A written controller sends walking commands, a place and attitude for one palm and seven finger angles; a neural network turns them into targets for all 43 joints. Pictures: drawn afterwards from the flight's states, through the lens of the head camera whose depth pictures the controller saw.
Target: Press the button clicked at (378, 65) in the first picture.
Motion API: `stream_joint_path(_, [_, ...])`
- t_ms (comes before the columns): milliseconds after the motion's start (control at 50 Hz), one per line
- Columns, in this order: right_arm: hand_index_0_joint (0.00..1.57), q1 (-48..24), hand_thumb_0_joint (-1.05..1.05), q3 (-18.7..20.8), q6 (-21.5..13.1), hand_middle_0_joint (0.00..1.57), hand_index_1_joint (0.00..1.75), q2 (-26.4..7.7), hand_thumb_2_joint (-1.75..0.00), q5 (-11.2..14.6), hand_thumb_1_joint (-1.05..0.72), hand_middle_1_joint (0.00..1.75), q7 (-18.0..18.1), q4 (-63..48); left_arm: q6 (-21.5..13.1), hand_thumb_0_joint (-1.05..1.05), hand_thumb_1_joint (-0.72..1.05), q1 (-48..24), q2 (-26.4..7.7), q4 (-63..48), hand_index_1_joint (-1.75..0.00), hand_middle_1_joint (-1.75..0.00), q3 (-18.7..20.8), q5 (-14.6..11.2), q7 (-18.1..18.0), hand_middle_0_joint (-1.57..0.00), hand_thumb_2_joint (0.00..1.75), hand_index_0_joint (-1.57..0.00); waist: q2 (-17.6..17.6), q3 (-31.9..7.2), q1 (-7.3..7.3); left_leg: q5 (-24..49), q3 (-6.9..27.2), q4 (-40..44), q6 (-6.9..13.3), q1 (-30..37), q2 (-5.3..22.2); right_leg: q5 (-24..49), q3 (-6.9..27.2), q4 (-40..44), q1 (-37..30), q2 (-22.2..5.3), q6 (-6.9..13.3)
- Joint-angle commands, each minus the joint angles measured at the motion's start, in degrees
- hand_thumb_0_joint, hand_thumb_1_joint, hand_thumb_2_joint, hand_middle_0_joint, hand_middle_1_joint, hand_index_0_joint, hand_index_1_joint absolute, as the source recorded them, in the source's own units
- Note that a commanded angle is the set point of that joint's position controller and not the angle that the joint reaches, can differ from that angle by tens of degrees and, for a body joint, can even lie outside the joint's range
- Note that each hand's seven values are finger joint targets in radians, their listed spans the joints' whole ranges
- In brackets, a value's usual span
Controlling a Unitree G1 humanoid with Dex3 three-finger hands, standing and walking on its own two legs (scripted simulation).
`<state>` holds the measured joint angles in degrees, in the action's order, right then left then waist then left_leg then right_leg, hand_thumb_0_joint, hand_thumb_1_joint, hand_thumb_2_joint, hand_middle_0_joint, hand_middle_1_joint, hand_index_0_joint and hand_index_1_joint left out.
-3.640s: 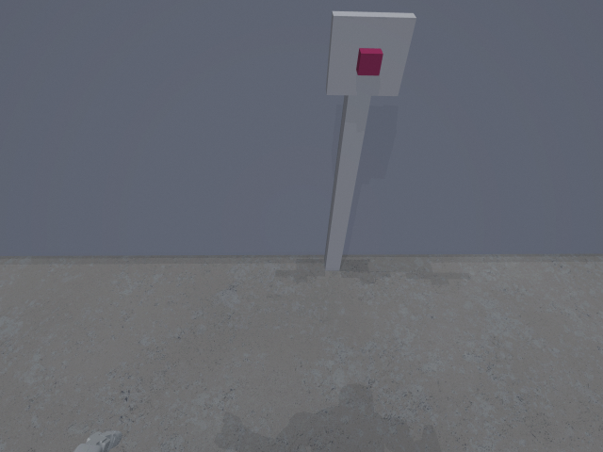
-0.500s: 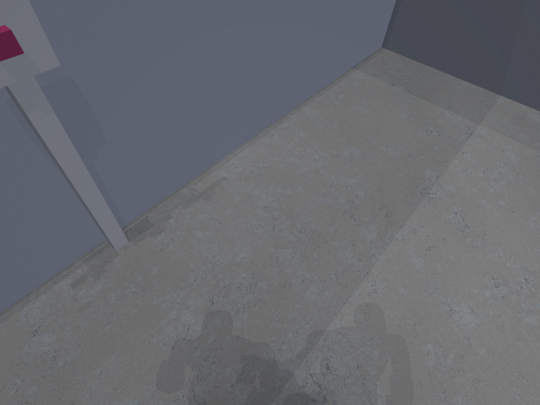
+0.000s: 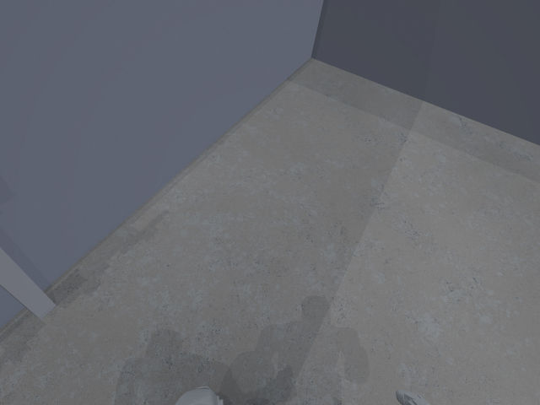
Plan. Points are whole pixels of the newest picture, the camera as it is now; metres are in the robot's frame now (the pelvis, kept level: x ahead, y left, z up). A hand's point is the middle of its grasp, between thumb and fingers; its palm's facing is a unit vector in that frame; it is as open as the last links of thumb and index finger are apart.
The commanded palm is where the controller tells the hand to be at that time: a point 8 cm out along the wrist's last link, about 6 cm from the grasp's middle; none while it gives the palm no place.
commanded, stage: walk to a spot facing it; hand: left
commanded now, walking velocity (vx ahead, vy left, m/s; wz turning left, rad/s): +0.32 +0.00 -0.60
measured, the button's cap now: out of the picture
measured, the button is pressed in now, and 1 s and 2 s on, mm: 0 0 0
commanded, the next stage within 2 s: none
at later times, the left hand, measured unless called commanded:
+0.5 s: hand (193, 300) +0.31 +0.16 -0.15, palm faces -0.29 -0.95 -0.13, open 7.4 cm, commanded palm none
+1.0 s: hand (207, 241) +0.46 +0.16 -0.16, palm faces -0.44 -0.87 -0.23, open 7.4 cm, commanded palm none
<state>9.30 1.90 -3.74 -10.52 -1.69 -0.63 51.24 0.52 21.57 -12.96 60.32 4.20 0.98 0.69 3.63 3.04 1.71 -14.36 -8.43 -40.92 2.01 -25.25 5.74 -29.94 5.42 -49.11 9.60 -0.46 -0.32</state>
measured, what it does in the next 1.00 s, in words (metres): walks ahead, turning right: right foot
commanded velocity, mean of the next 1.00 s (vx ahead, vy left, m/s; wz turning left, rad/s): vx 0.08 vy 0.00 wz -0.60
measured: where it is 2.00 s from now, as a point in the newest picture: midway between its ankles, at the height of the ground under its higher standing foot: (249, 380)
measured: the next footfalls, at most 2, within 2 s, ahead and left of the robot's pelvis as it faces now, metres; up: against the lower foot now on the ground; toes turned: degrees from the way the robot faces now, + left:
right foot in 0.60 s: +0.29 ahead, -0.11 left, +0.00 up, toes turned -28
left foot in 1.02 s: +0.41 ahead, +0.09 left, +0.00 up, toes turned -29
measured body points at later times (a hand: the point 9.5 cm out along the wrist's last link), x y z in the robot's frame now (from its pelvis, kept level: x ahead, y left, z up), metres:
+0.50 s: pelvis +0.17 +0.03 +0.02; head +0.21 +0.03 +0.46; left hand +0.33 +0.21 -0.14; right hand +0.02 -0.14 -0.13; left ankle +0.08 +0.09 -0.72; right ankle +0.23 -0.11 -0.67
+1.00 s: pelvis +0.28 +0.02 +0.01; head +0.32 +0.02 +0.46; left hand +0.48 +0.21 -0.14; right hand +0.30 -0.27 -0.10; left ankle +0.38 +0.12 -0.71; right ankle +0.25 -0.09 -0.72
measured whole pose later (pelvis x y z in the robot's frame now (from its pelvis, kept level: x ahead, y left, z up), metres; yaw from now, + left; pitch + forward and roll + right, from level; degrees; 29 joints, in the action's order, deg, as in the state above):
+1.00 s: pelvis +0.28 +0.02 +0.01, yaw -33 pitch +1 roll -1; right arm 3.5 2.6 0.5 -10.8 -0.6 1.4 48.4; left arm 2.1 11.6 -13.1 52.0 5.1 1.5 -0.2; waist 1.1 2.8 2.7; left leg -19.7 -2.2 -39.3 -4.7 -22.5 4.0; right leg -14.7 3.5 -34.2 20.8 3.6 1.0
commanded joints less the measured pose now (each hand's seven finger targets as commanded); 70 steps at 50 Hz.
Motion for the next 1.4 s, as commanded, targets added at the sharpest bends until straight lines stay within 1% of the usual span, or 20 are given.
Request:
stream_joint_path(0, [0.20,11.65,0.00,2.71,-0.24,0.20,0.30,-11.39,-0.90,0.14,-0.90,0.30,1.99,0.86,-2.09,0.00,0.90,-6.70,-4.49,-7.30,-0.30,-0.30,1.76,0.47,0.98,-0.20,0.90,-0.20,-15.78,-0.39,-5.53,-18.83,26.03,31.25,-0.46,17.21,20.11,8.92,-1.97,-28.26,26.69,-3.30,1.58])
stream_joint_path(40, [0.20,8.61,0.00,1.42,-1.20,0.20,0.30,-7.06,-0.90,0.34,-0.90,0.30,2.15,1.49,-1.25,0.00,0.90,-5.17,-2.38,-6.02,-0.30,-0.30,1.53,0.99,1.99,-0.20,0.90,-0.20,-11.76,2.62,-2.19,-8.07,13.31,30.48,-3.31,11.26,15.32,15.23,-3.82,-26.05,23.37,-4.74,0.73])
stream_joint_path(100, [0.20,9.00,0.00,1.52,-1.57,0.20,0.30,-5.68,-0.90,0.74,-0.90,0.30,2.49,2.45,0.77,0.00,0.90,-0.78,-0.40,-4.86,-0.30,-0.30,1.83,0.89,1.60,-0.20,0.90,-0.20,-13.59,1.51,0.18,-2.97,4.37,30.63,-4.26,10.52,13.45,19.76,-3.94,-26.69,23.77,-4.10,-0.18])
stream_joint_path(240, [0.20,15.29,0.00,1.78,-1.85,0.20,0.30,-3.89,-0.90,1.15,-0.90,0.30,2.74,5.13,1.58,0.00,0.90,-7.22,0.31,-7.58,-0.30,-0.30,2.27,1.15,1.47,-0.20,0.90,-0.20,-8.43,2.62,-1.25,9.34,-1.30,30.47,-4.25,19.70,13.78,26.20,-5.02,-23.50,34.63,-5.32,-1.73])
stream_joint_path(420, [0.20,20.92,0.00,1.82,-0.09,0.20,0.30,-4.93,-0.90,-0.10,-0.90,0.30,2.93,8.92,0.83,0.00,0.90,-19.15,2.64,-11.23,-0.30,-0.30,0.74,0.59,1.42,-0.20,0.90,-0.20,-8.96,4.57,-4.92,39.18,-9.09,22.25,3.17,29.40,15.62,17.15,-14.14,0.49,31.29,-3.47,-0.37])
stream_joint_path(520, [0.20,16.52,0.00,3.47,0.78,0.20,0.30,-8.71,-0.90,0.57,-0.90,0.30,2.51,6.80,-0.98,0.00,0.90,-8.58,-0.27,-9.07,-0.30,-0.30,1.38,0.98,0.88,-0.20,0.90,-0.20,-13.86,-5.01,0.85,58.02,-13.45,2.44,1.46,30.83,15.15,16.53,-17.61,12.51,13.43,2.46,3.01])
stream_joint_path(540, [0.20,14.99,0.00,3.62,0.93,0.20,0.30,-9.17,-0.90,1.03,-0.90,0.30,2.06,5.52,-1.89,0.00,0.90,-2.07,-2.83,-7.49,-0.30,-0.30,2.05,1.07,0.60,-0.20,0.90,-0.20,-11.69,-8.87,4.23,52.66,-12.93,-8.95,-0.50,24.63,14.79,22.54,-16.50,18.90,1.62,2.18,3.88])
stream_joint_path(560, [0.20,15.31,0.00,3.12,1.22,0.20,0.30,-6.86,-0.90,1.95,-0.90,0.30,1.48,3.63,-2.73,0.00,0.90,3.65,-8.53,-5.79,-0.30,-0.30,3.24,1.23,0.11,-0.20,0.90,-0.20,-0.79,-15.46,6.47,20.38,-11.84,-25.75,-3.78,6.55,9.95,45.82,-2.17,18.84,-18.71,-9.16,8.91])
stream_joint_path(580, [0.20,13.99,0.00,2.53,1.09,0.20,0.30,-3.37,-0.90,2.06,-0.90,0.30,1.79,1.25,-2.88,0.00,0.90,6.53,-13.76,-5.10,-0.30,-0.30,4.23,-0.18,-0.85,-0.20,0.90,-0.20,9.22,-21.41,5.78,-23.25,-5.99,-44.81,-7.52,-9.68,-1.03,76.78,23.35,19.29,-27.55,-24.42,17.92])
stream_joint_path(600, [0.20,10.02,0.00,2.59,1.67,0.20,0.30,-4.67,-0.90,2.02,-0.90,0.30,2.60,-0.15,-2.05,0.00,0.90,5.00,-13.75,-5.87,-0.30,-0.30,4.17,-1.00,-1.89,-0.20,0.90,-0.20,3.57,-20.52,5.94,-21.91,4.59,-44.88,-6.29,-9.79,0.89,74.54,18.92,21.59,-24.02,-24.26,20.15])
stream_joint_path(620, [0.20,8.15,0.00,2.66,2.04,0.20,0.30,-3.37,-0.90,1.64,-0.90,0.30,2.36,-0.83,-1.84,0.00,0.90,-0.09,-10.60,-7.19,-0.30,-0.30,3.44,-1.04,-2.21,-0.20,0.90,-0.20,0.20,-11.97,4.00,-15.49,5.84,-41.75,-6.05,-11.02,3.25,68.08,12.26,23.34,-15.82,-20.78,17.01])
stream_joint_path(660, [0.20,6.70,0.00,2.36,3.39,0.20,0.30,-3.38,-0.90,0.76,-0.90,0.30,2.26,-0.07,-1.62,0.00,0.90,-7.87,-7.98,-9.39,-0.30,-0.30,2.63,-0.80,-2.50,-0.20,0.90,-0.20,-3.27,-6.96,-0.24,-11.13,7.58,-36.08,-6.69,-8.06,5.10,52.52,10.34,26.88,-2.67,-17.28,13.84])
stream_joint_path(720, [0.20,9.82,0.00,2.10,5.05,0.20,0.30,-2.47,-0.90,0.38,-0.90,0.30,2.40,1.15,-2.03,0.00,0.90,-11.83,-6.84,-10.04,-0.30,-0.30,1.84,0.12,-2.42,-0.20,0.90,-0.20,-2.23,-4.69,-4.13,-8.91,6.95,-27.69,-7.30,-2.36,3.44,50.97,4.23,28.04,8.04,-12.62,11.37])
stream_joint_path(920, [0.20,0.02,0.00,2.09,3.96,0.20,0.30,-5.08,-0.90,1.13,-0.90,0.30,2.34,-4.72,0.20,0.00,0.90,-9.88,-9.72,-12.46,-0.30,-0.30,3.16,0.59,-1.20,-0.20,0.90,-0.20,7.05,-7.59,-0.58,-7.10,4.64,-0.30,-6.99,4.47,-3.29,40.94,11.89,23.30,5.07,-8.78,9.89])
stream_joint_path(960, [0.20,3.49,0.00,2.34,3.43,0.20,0.30,-6.14,-0.90,1.29,-0.90,0.30,2.60,-4.20,0.61,0.00,0.90,-11.80,-9.54,-13.34,-0.30,-0.30,3.16,0.24,-1.30,-0.20,0.90,-0.20,5.68,-8.84,-2.98,-0.60,4.75,11.62,-6.49,12.25,-3.17,39.00,12.12,19.15,7.08,-7.45,7.06])
stream_joint_path(980, [0.20,5.61,0.00,2.86,2.90,0.20,0.30,-8.97,-0.90,1.07,-0.90,0.30,2.82,-3.62,0.91,0.00,0.90,-11.77,-7.34,-14.33,-0.30,-0.30,2.69,-0.24,-1.22,-0.20,0.90,-0.20,-1.77,-10.12,-3.78,3.33,9.87,19.28,-4.67,21.30,2.29,31.11,9.29,13.50,14.10,-3.52,4.08])
stream_joint_path(1000, [0.20,6.14,0.00,3.91,2.60,0.20,0.30,-14.89,-0.90,0.33,-0.90,0.30,2.68,-4.39,0.98,0.00,0.90,-10.13,-3.86,-15.66,-0.30,-0.30,1.99,-0.79,-0.62,-0.20,0.90,-0.20,-19.14,-10.44,-3.74,14.00,25.38,23.69,0.56,27.73,18.41,4.74,0.76,0.36,26.18,4.72,-0.22])
stream_joint_path(1020, [0.20,5.51,0.00,4.05,3.25,0.20,0.30,-16.55,-0.90,0.27,-0.90,0.30,2.56,-4.93,0.97,0.00,0.90,-9.79,-5.15,-15.37,-0.30,-0.30,2.13,0.17,-0.50,-0.20,0.90,-0.20,-19.25,-8.22,-3.73,18.79,27.83,23.51,5.33,22.13,25.01,-5.40,-1.82,-13.20,26.65,3.10,-1.60])
stream_joint_path(1120, [0.20,-0.97,0.00,2.15,2.62,0.20,0.30,-9.44,-0.90,0.14,-0.90,0.30,2.84,-6.03,2.01,0.00,0.90,-7.29,-5.34,-12.52,-0.30,-0.30,3.03,0.54,0.78,-0.20,0.90,-0.20,-13.48,-3.29,-0.48,20.52,8.67,22.30,2.82,15.34,13.05,7.22,-3.40,-25.33,24.60,-0.18,-3.60])
stream_joint_path(1380, [0.20,9.14,0.00,4.59,3.29,0.20,0.30,-11.68,-0.90,-0.06,-0.90,0.30,2.00,0.02,2.18,0.00,0.90,-15.09,-1.61,-13.76,-0.30,-0.30,1.36,0.17,1.08,-0.20,0.90,-0.20,-17.43,-5.32,-5.07,24.80,-0.35,18.64,4.33,22.76,17.19,3.30,-11.43,1.95,16.33,-2.03,-3.03])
